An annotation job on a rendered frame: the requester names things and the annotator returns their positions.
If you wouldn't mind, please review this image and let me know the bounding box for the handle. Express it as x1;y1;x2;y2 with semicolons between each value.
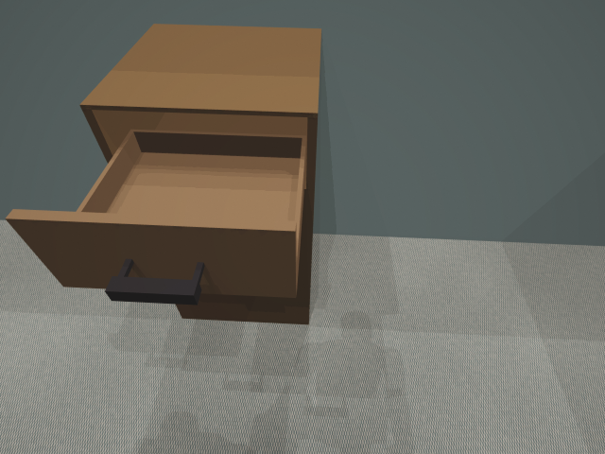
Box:
105;259;205;305

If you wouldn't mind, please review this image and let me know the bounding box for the drawer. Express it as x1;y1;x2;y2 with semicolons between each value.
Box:
6;130;306;298

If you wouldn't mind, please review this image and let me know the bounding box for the cabinet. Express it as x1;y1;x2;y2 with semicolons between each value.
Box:
79;24;321;324

